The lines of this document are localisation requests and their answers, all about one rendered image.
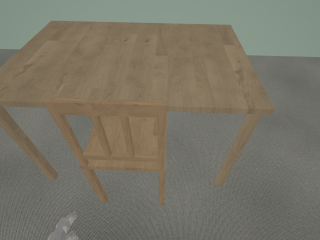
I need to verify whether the robot left hand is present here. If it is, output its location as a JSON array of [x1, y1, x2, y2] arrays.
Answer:
[[47, 211, 79, 240]]

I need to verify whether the table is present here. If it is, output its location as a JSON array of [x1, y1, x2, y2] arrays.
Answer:
[[0, 20, 275, 186]]

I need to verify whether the chair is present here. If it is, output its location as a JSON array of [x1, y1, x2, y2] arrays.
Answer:
[[44, 97, 167, 205]]

